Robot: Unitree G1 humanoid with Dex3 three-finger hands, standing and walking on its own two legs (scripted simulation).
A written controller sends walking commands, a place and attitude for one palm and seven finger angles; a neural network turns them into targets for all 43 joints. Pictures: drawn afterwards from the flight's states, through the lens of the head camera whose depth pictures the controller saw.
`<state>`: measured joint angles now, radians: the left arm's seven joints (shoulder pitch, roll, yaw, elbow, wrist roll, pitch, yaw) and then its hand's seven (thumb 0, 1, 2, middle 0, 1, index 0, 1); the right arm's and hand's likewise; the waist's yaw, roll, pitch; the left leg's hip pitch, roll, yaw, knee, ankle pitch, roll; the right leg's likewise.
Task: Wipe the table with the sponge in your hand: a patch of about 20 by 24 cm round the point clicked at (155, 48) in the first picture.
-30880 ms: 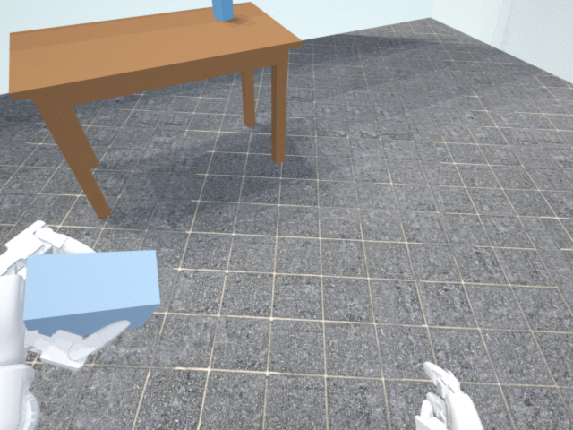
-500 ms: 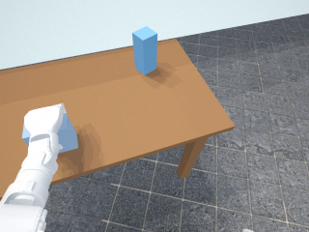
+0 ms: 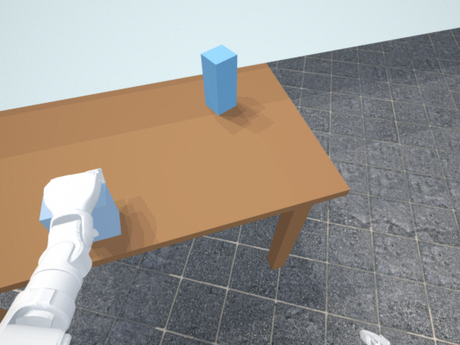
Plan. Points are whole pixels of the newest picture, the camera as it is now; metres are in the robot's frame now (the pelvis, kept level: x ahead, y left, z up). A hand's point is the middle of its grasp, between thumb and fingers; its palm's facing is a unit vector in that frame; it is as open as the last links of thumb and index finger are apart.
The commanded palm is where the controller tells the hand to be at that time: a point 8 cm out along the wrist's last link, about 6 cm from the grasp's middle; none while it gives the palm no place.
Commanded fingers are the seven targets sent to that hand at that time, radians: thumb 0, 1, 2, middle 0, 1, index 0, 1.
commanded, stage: slide across to the third lane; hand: left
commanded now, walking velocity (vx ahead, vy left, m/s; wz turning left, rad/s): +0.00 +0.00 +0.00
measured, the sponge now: (87, 221) +0.34 +0.32 -0.04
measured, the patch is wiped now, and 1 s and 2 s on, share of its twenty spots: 0.65 0.65 0.75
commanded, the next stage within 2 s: wipe forward along the third lane in 0.62 s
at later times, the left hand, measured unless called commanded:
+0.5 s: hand (111, 206) +0.36 +0.26 -0.01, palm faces -0.12 +0.02 -0.99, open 10.0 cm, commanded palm +0.34 +0.23 +0.04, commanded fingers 0.00 0.10 1.30 -1.20 -1.60 -1.20 -1.60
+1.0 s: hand (123, 197) +0.38 +0.24 -0.01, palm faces -0.14 +0.04 -0.99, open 10.0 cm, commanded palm +0.37 +0.23 +0.02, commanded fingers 0.00 0.10 1.30 -1.20 -1.60 -1.20 -1.60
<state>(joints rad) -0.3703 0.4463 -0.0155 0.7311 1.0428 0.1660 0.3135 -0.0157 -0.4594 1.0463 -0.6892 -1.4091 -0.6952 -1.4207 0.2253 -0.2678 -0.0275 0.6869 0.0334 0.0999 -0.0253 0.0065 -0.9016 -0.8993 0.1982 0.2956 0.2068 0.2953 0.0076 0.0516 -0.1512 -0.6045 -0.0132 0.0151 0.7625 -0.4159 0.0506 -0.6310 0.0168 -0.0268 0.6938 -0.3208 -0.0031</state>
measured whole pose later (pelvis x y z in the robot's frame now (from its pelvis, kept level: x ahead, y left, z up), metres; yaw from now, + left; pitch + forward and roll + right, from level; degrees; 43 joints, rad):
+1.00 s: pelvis -0.02 -0.03 +0.00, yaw +1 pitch +16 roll +0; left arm -0.65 0.38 -0.09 1.06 1.07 0.16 0.38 0.01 -0.51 1.06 -0.75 -1.34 -0.76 -1.35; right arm 0.21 -0.26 -0.03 0.77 0.03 0.07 -0.03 0.01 -0.90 -0.90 0.20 0.30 0.21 0.30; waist -0.02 0.05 -0.14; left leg -0.64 -0.01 0.00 0.74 -0.37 0.02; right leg -0.68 0.02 -0.04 0.70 -0.29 -0.04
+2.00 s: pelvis -0.03 -0.01 -0.03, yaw -2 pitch +27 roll -3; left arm -1.08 0.65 -0.01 1.31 1.12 0.16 0.23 0.01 -0.53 1.08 -0.76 -1.33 -0.76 -1.37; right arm 0.35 -0.27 0.03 0.71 0.01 0.07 -0.03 0.00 -0.90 -0.90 0.20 0.30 0.21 0.30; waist -0.17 0.05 -0.16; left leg -0.99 0.02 0.01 0.95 -0.43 0.04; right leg -1.00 0.05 -0.04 0.84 -0.30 -0.01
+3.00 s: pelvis +0.01 +0.00 -0.02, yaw -2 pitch +25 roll -4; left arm -0.89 0.55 -0.04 1.14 1.07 0.19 0.27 -0.01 -0.49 1.08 -0.71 -1.39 -0.71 -1.43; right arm 0.34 -0.26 -0.02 0.71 0.01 0.14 0.00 0.00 -0.90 -0.90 0.20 0.30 0.21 0.30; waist -0.11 0.06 -0.18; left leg -0.84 0.02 0.01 0.86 -0.46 0.05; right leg -0.85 0.05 -0.03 0.75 -0.33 -0.01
